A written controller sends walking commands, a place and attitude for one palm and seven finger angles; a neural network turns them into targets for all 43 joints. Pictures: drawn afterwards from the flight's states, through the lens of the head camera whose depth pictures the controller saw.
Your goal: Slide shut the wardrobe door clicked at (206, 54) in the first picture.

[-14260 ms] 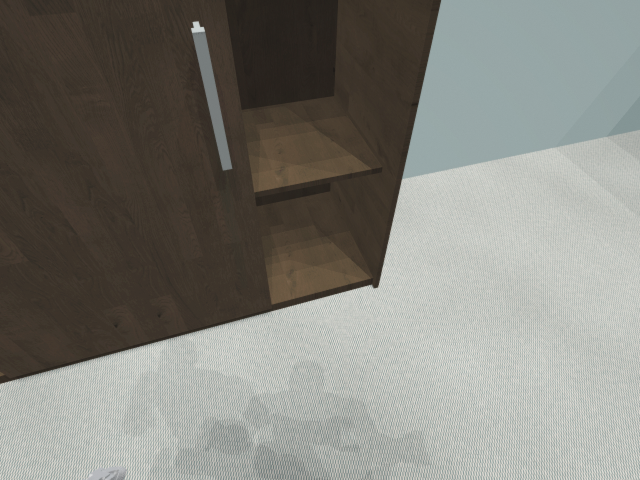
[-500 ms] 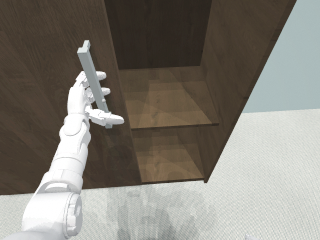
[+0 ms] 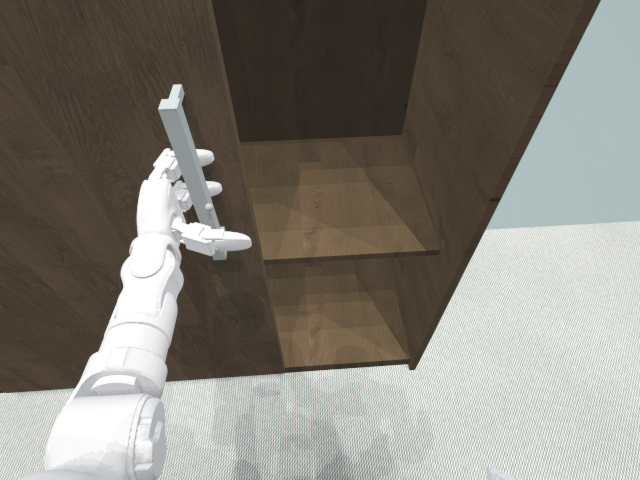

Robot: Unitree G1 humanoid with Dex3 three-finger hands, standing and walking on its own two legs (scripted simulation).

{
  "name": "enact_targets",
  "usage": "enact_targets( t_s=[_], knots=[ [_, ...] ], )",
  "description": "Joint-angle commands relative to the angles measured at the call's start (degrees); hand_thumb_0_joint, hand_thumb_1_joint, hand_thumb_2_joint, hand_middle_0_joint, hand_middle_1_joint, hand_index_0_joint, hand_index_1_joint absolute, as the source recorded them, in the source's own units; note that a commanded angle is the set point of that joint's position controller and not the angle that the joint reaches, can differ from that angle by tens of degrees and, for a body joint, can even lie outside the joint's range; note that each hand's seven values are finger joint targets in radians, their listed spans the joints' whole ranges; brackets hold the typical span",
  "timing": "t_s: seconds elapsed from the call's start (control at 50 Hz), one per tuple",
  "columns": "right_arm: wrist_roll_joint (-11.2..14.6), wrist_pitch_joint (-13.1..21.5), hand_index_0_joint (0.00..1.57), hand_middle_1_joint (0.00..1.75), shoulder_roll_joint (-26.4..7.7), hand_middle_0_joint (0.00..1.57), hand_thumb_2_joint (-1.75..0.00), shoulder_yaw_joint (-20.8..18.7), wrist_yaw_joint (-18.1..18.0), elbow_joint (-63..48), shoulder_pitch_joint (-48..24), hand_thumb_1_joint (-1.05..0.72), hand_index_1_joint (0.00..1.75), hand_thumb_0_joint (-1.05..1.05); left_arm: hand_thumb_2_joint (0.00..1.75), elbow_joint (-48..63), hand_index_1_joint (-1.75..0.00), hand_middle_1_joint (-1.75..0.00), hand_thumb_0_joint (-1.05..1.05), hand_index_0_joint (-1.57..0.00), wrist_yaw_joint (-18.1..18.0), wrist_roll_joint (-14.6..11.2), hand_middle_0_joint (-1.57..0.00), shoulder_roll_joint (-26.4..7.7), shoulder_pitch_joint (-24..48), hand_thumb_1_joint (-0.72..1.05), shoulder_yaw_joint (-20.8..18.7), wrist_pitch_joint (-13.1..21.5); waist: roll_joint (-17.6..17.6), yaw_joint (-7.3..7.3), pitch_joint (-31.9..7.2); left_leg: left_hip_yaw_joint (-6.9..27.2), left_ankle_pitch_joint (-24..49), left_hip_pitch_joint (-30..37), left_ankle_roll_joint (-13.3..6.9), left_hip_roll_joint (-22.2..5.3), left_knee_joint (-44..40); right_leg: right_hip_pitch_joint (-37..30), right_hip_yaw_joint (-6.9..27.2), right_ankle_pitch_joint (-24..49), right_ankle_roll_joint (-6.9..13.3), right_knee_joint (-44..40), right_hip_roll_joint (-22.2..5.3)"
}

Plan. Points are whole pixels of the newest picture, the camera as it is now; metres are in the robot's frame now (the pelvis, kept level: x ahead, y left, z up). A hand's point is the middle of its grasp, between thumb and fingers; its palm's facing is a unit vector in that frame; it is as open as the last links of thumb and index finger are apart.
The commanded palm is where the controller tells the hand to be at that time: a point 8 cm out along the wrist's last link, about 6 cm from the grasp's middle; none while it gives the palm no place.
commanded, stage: grip the handle and tug to test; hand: left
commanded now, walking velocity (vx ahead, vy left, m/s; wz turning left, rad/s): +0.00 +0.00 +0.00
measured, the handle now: (201, 185) +0.48 +0.16 +0.10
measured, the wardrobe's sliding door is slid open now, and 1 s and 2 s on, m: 0.40 0.40 0.40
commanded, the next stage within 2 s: tug the door sideways, standing still in 1.28 s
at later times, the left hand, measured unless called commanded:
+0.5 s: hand (201, 207) +0.43 +0.15 +0.11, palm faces +0.07 -1.00 +0.00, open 6.4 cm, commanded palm +0.39 +0.20 +0.11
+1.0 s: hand (208, 209) +0.43 +0.14 +0.11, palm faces +0.09 -1.00 +0.00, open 6.2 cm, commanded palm +0.38 +0.19 +0.11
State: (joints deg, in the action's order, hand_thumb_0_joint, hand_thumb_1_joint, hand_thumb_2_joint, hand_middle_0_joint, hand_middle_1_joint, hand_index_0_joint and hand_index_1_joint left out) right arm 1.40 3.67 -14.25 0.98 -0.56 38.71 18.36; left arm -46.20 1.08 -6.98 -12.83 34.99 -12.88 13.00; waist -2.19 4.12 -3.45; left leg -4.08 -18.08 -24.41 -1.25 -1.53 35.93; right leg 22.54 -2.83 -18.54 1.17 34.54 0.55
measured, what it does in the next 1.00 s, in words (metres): stands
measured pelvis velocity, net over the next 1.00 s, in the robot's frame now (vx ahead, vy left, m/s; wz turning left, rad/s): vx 0.01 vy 0.00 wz -0.02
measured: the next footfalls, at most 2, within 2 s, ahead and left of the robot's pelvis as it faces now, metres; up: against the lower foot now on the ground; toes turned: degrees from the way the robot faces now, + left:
none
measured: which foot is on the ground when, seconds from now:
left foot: down 0.00-1.00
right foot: down 0.00-1.00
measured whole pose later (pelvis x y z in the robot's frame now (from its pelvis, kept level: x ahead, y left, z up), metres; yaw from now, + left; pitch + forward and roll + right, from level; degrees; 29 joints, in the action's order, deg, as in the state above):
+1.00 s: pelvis +0.01 +0.00 +0.00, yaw -1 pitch +6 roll -1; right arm 1.4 4.1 -14.1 0.5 0.0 37.5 18.6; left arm -38.0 -0.6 -7.9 -11.9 28.8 -12.5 10.1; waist -2.4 4.3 -4.1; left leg -5.1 -18.3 -22.2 -1.3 -1.7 34.5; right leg 20.8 -1.6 -18.3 1.0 33.1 0.8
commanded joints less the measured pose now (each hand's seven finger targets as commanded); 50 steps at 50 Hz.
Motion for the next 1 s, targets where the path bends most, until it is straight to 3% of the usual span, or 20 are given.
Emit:
enact_targets(
  t_s=[0.0, 0.06, 0.1, 0.14, 0.18, 0.22, 0.24, 0.32, 0.36, 0.44, 0.52, 0.58, 0.64, 0.66, 0.72, 0.76, 0.86, 0.9, 0.92, 0.98],
  knots=[
    [0.21, 2.14, 0.2, 0.3, -7.66, 0.2, -0.9, -2.73, -0.6, -6.31, 0.58, -0.9, 0.3, 0.0, 0.46, 14.44, -1.25, -1.25, 0.0, -0.34, 0.6, -0.8, -0.34, -10.02, 24.9, -0.13, -0.99, 4.45, 1.45, -0.1, -18.28, 3.18, 16.73, 10.99, -0.61, 1.21, -2.62, -5.47, 1.73, 22.59, 0.08, -3.04, 0.9],
    [0.4, 1.99, 0.2, 0.3, -7.8, 0.2, -0.9, -2.63, -0.57, -6.51, 0.29, -0.9, 0.3, 0.0, 0.52, 14.04, -1.27, -1.27, 0.0, -0.35, 1.08, -1.05, -0.35, -10.31, 22.5, 0.01, -1.19, 4.0, 2.54, -0.29, -17.49, 3.28, 16.37, 10.29, -0.55, 1.17, -2.74, -5.66, 1.57, 22.3, 0.01, -3.26, 0.84],
    [0.6, 2.18, 0.2, 0.3, -7.58, 0.2, -0.9, -2.57, -0.6, -6.39, -0.1, -0.9, 0.3, 0.0, 0.56, 14.4, -1.29, -1.29, 0.0, -0.36, 1.39, -1.18, -0.36, -7.52, 25.07, 0.11, 1.43, 3.66, 0.74, 0.62, -15.87, 3.49, 15.42, 10.97, -0.49, 1.07, -2.84, -3.41, 1.32, 20.46, 0.1, -3.48, 0.88],
    [0.5, 2.06, 0.2, 0.3, -8.06, 0.2, -0.9, -2.67, -0.76, -6.03, 0.38, -0.9, 0.3, 0.0, 0.6, 12.58, -1.3, -1.3, 0.0, -0.38, 1.02, -1.4, -0.38, -10.07, 24.38, 0.2, -1.07, 3.17, 3.28, 0.38, -15.57, 3.55, 14.35, 9.8, -0.66, 1.15, -2.84, -3.94, 1.44, 19.75, -0.01, -3.87, 0.88],
    [0.54, 2.21, 0.2, 0.3, -7.9, 0.2, -0.9, -2.55, -0.93, -5.95, 0.1, -0.9, 0.3, 0.0, 0.64, 12.58, -1.31, -1.31, 0.0, -0.38, 1.13, -1.45, -0.38, -8.98, 27.1, 0.29, 0.17, 3.2, 2.8, 1.03, -15.15, 3.62, 13.17, 9.93, -0.66, 1.17, -2.84, -2.84, 1.54, 18.62, -0.12, -3.99, 0.83],
    [0.29, 2.15, 0.2, 0.3, -8.21, 0.2, -0.9, -2.6, -1.04, -5.74, 0.57, -0.9, 0.3, 0.0, 0.68, 12.62, -1.33, -1.33, 0.0, -0.4, 0.84, -0.88, -0.4, -12.15, 26.94, 0.39, -2.12, 3.9, 2.64, 0.11, -17.08, 3.85, 14.09, 10.06, -0.62, 1.26, -2.75, -4.15, 1.68, 18.91, 0.12, -3.49, 0.79],
    [0.27, 2.28, 0.2, 0.3, -7.88, 0.2, -0.9, -2.5, -0.98, -5.95, 0.38, -0.9, 0.3, 0.0, 0.7, 13.56, -1.33, -1.33, 0.0, -0.4, 0.87, -0.95, -0.4, -11.26, 27.64, 0.43, -1.4, 4.29, 0.34, 0.36, -17.92, 3.79, 14.36, 10.92, -0.58, 1.39, -2.69, -4.05, 1.79, 19.16, 0.09, -3.39, 0.7],
    [0.21, 2.31, 0.2, 0.3, -8.0, 0.2, -0.9, -2.64, -0.75, -5.88, 0.75, -0.9, 0.3, 0.0, 0.78, 11.94, -1.36, -1.36, 0.0, -0.42, 1.31, -1.02, -0.42, -11.06, 24.94, 0.62, -1.61, 4.7, 3.22, -0.08, -18.3, 3.93, 16.53, 10.79, -0.57, 1.12, -2.3, -4.73, 1.52, 21.19, 0.18, -2.99, 0.95],
    [0.44, 2.33, 0.2, 0.3, -7.77, 0.2, -0.9, -2.51, -0.66, -6.22, 0.3, -0.9, 0.3, 0.0, 0.82, 12.11, -1.37, -1.37, 0.0, -0.43, 1.76, -1.1, -0.43, -8.76, 25.72, 0.71, 0.5, 4.36, 0.69, 0.43, -16.8, 3.85, 15.91, 10.8, -0.41, 1.1, -2.59, -3.27, 1.32, 20.2, 0.18, -2.97, 0.96],
    [0.28, 2.29, 0.2, 0.3, -7.97, 0.2, -0.9, -2.66, -0.47, -6.5, 0.79, -0.9, 0.3, 0.0, 0.9, 12.37, -1.4, -1.4, 0.0, -0.45, 1.46, -1.32, -0.45, -10.29, 23.49, 0.9, -1.4, 3.82, 2.05, -0.34, -17.81, 4.02, 16.73, 10.79, -0.45, 1.1, -2.52, -4.28, 1.23, 20.73, 0.22, -2.93, 1.07],
    [0.24, 2.05, 0.2, 0.3, -8.22, 0.2, -0.9, -2.8, -0.49, -6.5, 0.82, -0.9, 0.3, 0.0, 0.9, 12.9, -1.4, -1.4, 0.0, -0.45, 1.15, -1.25, -0.45, -12.14, 21.63, 0.9, -2.97, 3.57, 2.35, -1.11, -17.75, 3.77, 17.51, 10.0, -0.39, 1.03, -2.61, -5.19, 1.35, 21.44, 0.26, -2.97, 1.07],
    [0.3, 2.25, 0.2, 0.3, -7.63, 0.2, -0.9, -2.79, -0.24, -6.8, 0.49, -0.9, 0.3, 0.0, 0.9, 16.12, -1.4, -1.4, 0.0, -0.45, 0.58, -0.81, -0.45, -8.75, 24.07, 0.9, 0.19, 3.8, 0.86, -0.21, -17.66, 4.17, 17.59, 11.64, -0.24, 0.78, -2.88, -3.73, 0.95, 20.26, 0.24, -2.8, 1.14],
    [0.05, 2.2, 0.2, 0.3, -7.88, 0.2, -0.9, -2.96, -0.23, -6.77, 0.88, -0.9, 0.3, 0.0, 0.9, 16.65, -1.4, -1.4, 0.0, -0.45, -0.01, -0.77, -0.45, -10.66, 21.49, 0.9, -1.83, 3.62, 2.6, -0.82, -19.09, 3.99, 18.91, 11.89, -0.4, 0.76, -2.85, -5.35, 1.1, 21.78, 0.14, -2.89, 1.19],
    [0.13, 2.27, 0.2, 0.3, -7.69, 0.2, -0.9, -2.98, -0.2, -6.97, 0.45, -0.9, 0.3, 0.0, 0.9, 16.94, -1.4, -1.4, 0.0, -0.45, 0.19, -0.91, -0.45, -9.52, 20.38, 0.9, -1.11, 3.5, 2.2, -0.95, -18.81, 3.63, 18.64, 11.81, -0.33, 0.74, -2.99, -5.54, 1.18, 21.9, 0.1, -3.05, 1.19],
    [0.18, 2.03, 0.2, 0.3, -8.0, 0.2, -0.9, -2.79, -0.5, -6.63, 0.37, -0.9, 0.3, 0.0, 0.9, 16.09, -1.4, -1.4, 0.0, -0.45, 0.2, -0.81, -0.45, -11.93, 21.33, 0.9, -2.75, 3.26, 3.32, -0.97, -16.64, 3.41, 16.97, 9.91, -0.49, 0.9, -3.24, -5.94, 1.41, 21.43, 0.16, -3.48, 1.1],
    [0.22, 2.05, 0.2, 0.3, -7.52, 0.2, -0.9, -2.68, -0.52, -7.11, -0.08, -0.9, 0.3, 0.0, 0.9, 17.69, -1.4, -1.4, 0.0, -0.45, 0.34, -0.56, -0.45, -10.65, 20.84, 0.9, -1.62, 3.33, 0.07, -1.11, -17.46, 3.17, 17.67, 11.02, -0.36, 1.01, -3.34, -6.09, 1.47, 21.99, 0.27, -3.24, 0.99],
    [0.16, 2.36, 0.2, 0.3, -7.43, 0.2, -0.9, -3.0, -0.16, -7.64, -0.3, -0.9, 0.3, 0.0, 0.9, 20.89, -1.4, -1.4, 0.0, -0.45, 0.2, -1.3, -0.45, -9.12, 16.3, 0.9, -1.18, 3.17, 1.46, -1.73, -19.43, 3.25, 21.82, 13.13, -0.22, 0.61, -3.05, -7.28, 1.16, 24.91, 0.15, -3.04, 1.21],
    [0.2, 2.74, 0.2, 0.3, -7.22, 0.2, -0.9, -3.11, 0.09, -8.27, -0.87, -0.9, 0.3, 0.0, 0.9, 24.27, -1.4, -1.4, 0.0, -0.45, 0.31, -1.44, -0.45, -7.72, 14.51, 0.9, -0.12, 3.26, -0.57, -2.23, -20.56, 3.01, 23.2, 14.08, -0.13, 0.65, -3.01, -7.9, 1.29, 25.91, 0.23, -2.97, 1.06],
    [0.17, 2.69, 0.2, 0.3, -7.43, 0.2, -0.9, -3.16, 0.05, -8.2, -0.8, -0.9, 0.3, 0.0, 0.9, 23.44, -1.4, -1.4, 0.0, -0.45, 0.15, -1.22, -0.45, -8.74, 12.57, 0.9, -0.89, 2.97, 1.64, -2.42, -19.65, 3.16, 24.0, 13.44, -0.21, 0.51, -3.08, -8.55, 1.18, 26.42, 0.29, -3.06, 1.14],
    [0.24, 2.91, 0.2, 0.3, -7.21, 0.2, -0.9, -3.34, 0.29, -8.7, -1.32, -0.9, 0.3, 0.0, 0.9, 27.0, -1.4, -1.4, 0.0, -0.45, 0.19, -1.46, -0.45, -7.15, 10.48, 0.9, 0.36, 2.61, 1.32, -2.48, -19.56, 2.62, 25.3, 14.24, -0.28, 0.37, -3.13, -8.84, 1.3, 28.44, 0.02, -3.2, 1.12]
  ],
)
